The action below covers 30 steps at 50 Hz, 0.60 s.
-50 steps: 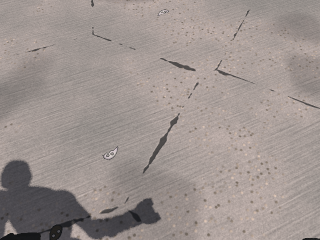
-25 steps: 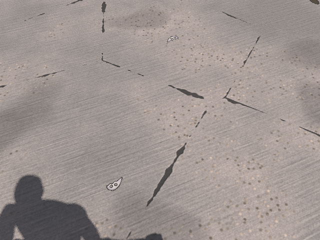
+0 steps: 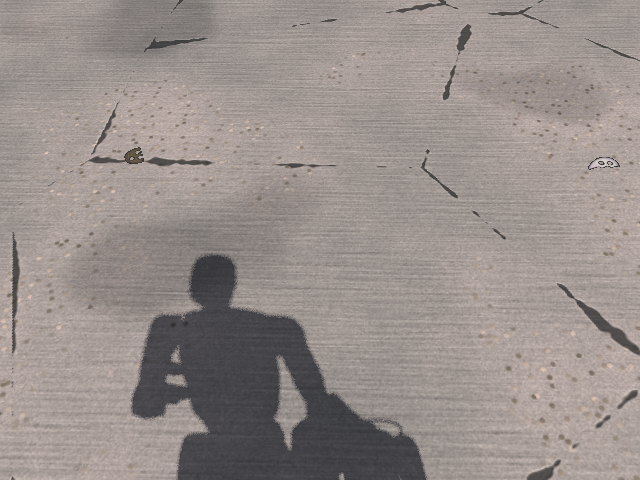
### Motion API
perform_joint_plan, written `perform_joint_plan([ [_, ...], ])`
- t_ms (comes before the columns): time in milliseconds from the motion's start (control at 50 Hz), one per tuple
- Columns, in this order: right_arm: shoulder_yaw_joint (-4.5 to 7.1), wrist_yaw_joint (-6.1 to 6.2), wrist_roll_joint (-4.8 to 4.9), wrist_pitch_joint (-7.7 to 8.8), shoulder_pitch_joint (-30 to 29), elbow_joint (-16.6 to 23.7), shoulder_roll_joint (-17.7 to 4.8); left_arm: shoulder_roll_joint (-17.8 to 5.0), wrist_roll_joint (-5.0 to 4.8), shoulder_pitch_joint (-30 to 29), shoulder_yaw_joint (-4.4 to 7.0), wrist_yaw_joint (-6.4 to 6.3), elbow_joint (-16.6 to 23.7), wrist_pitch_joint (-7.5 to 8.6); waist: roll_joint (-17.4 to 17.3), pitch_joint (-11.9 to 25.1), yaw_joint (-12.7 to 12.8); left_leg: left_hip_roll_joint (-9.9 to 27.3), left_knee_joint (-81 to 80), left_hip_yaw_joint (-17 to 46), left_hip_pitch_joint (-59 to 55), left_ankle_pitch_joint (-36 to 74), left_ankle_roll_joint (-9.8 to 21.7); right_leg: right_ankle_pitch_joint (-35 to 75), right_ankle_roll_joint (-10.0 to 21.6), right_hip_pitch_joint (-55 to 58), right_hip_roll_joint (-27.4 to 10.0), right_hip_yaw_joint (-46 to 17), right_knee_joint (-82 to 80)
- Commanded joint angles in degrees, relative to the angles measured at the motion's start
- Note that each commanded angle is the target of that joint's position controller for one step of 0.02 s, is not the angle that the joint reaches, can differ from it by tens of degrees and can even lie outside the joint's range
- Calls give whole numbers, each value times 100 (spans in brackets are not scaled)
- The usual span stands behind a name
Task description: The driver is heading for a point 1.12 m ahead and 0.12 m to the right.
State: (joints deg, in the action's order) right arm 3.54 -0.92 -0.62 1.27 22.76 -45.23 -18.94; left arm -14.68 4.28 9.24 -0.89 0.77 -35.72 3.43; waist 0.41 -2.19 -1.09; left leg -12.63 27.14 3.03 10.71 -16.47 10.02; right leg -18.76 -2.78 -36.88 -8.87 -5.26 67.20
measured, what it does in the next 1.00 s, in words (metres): walks ahead: right foot, then left foot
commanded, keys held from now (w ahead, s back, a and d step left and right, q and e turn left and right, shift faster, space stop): w+q+shift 0.18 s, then w+shift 0.22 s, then w+e+shift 0.60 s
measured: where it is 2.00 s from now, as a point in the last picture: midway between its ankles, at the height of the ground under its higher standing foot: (318, 149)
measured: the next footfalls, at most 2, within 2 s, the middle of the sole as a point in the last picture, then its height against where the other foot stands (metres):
right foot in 0.22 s outside the picture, level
left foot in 0.64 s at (240, 361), level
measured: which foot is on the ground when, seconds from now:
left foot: down 0.00-0.24, up 0.26-0.62, down 0.64-1.00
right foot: up 0.00-0.20, down 0.22-0.66, up 0.68-1.00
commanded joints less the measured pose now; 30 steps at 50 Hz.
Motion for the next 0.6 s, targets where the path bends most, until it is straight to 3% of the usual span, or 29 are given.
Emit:
perform_joint_plan([
  [20,209,27,20,255,-308,494,-819,-615,-53,-638,120,41,589,-64,-3,-642,75,1260,-1980,1949,1315,164,830,937,-203,137,88,479,-1277],
  [60,239,4,42,256,-64,420,-848,-543,-111,-991,70,99,635,-33,-106,-576,-157,1116,-1778,1816,962,1265,611,1776,-147,324,334,570,-2200],
  [80,273,11,64,266,12,381,-936,-526,-175,-1139,54,108,706,-5,-343,-441,-247,1210,-1697,1911,731,1814,541,2148,-97,497,451,557,-2612],
  [120,299,16,78,262,115,289,-1003,-588,-204,-1266,63,95,654,0,-135,-37,-403,1233,-1611,1896,7,2714,385,2341,-6,748,752,628,-2913],
  [140,313,57,104,274,165,280,-1061,-631,-227,-1308,64,82,784,44,-488,-140,-337,1426,-1249,2109,-59,3382,321,2292,75,991,710,470,-3261],
  [160,321,92,111,281,18,281,-1090,-777,-239,-1077,114,39,735,65,-423,-17,-164,1422,-932,2116,-207,4042,166,2081,131,1498,829,418,-3576],
  [180,356,107,102,287,-29,259,-1238,-997,-227,-585,212,-31,570,68,-325,381,70,1365,-347,2126,-380,4770,-2,1677,169,2263,1035,397,-3632],
  [200,388,88,18,293,-216,261,-1464,-1301,-285,376,357,-107,295,79,-280,983,602,1365,633,2020,-386,5065,-85,1125,245,3269,1087,529,-3479],
  [220,342,71,-45,362,-457,258,-1320,-1520,-256,1706,490,-227,-17,91,-199,1507,1312,1184,2138,1764,214,4798,-180,817,375,4647,753,423,-3353],
  [240,105,86,-113,443,-435,343,-394,-1809,-101,2781,599,-359,-231,124,944,2141,1486,764,4334,1289,1183,1002,-177,-1353,483,5807,-591,-1042,-3519],
  [260,-81,23,233,429,530,654,56,-2205,27,1966,679,-271,-161,120,2859,2664,459,244,5479,748,2630,-1130,-380,-2600,1115,6187,-1820,-4803,-5223],
  [280,-72,83,1,327,91,356,-472,-1456,-70,1151,623,-181,3,85,1301,1656,501,857,5523,624,3041,-328,-290,-3398,1195,5270,-1426,-4508,-5426],
  [300,-27,10,-94,279,-361,372,-618,-1042,-132,848,527,-131,-37,81,574,1036,466,1066,5217,505,2963,145,-340,-2575,1197,4521,-1175,-3391,-5266],
  [320,-46,-56,-147,247,-683,417,-580,-856,-100,865,492,-91,-195,92,51,664,443,1210,4989,449,2855,237,-368,-1591,1174,3948,-931,-2643,-5258],
  [340,-76,-134,-211,216,-973,546,-461,-817,-101,1097,461,-99,-401,130,76,471,433,1302,4771,487,2829,142,-378,-1036,1157,3620,-711,-2080,-5275],
  [380,-186,-229,-216,135,-1067,678,-196,-663,-184,1283,409,-57,-756,247,431,126,232,1388,4412,621,2872,50,-442,-792,1163,3133,-555,-1609,-5579],
  [420,-247,-260,-235,98,-1464,868,-134,-670,-273,1487,392,-12,-965,339,357,-213,174,1401,3973,695,3276,138,-515,-317,1224,2998,-532,-1196,-5863],
  [460,-324,-298,-290,146,-2115,1219,-207,-819,-320,1529,417,-11,-1084,363,373,-460,60,1574,2997,309,3451,580,-635,283,1346,2838,-418,-847,-6199],
  [500,-443,-410,-239,227,-2594,1355,-150,-910,-360,1405,449,15,-1064,369,274,-573,87,1632,1612,-290,2386,1360,-730,1059,1258,2135,-69,-314,-6535],
  [540,-480,-439,-176,239,-2791,1305,-65,-1094,-445,1587,486,55,-1166,384,118,-414,194,1321,1290,-672,1297,1841,-721,2300,1273,1960,13,-62,-6831],
  [560,-468,-398,-144,265,-2720,1321,-135,-1341,-421,1654,538,64,-1199,380,389,-454,106,1340,1035,-597,1145,1677,-686,2975,1277,2185,-172,-145,-6560],
  [580,-415,-324,-158,282,-2629,1279,-286,-1424,-417,1728,556,65,-1277,369,367,-308,33,1241,849,-602,958,1493,-630,4108,1219,2643,-219,-70,-6164],
  [600,-329,-227,-221,296,-2295,1166,-446,-1496,-421,1867,568,46,-1369,349,355,66,-140,1074,709,-580,485,1157,-577,5143,1115,3041,-191,30,-5437],
])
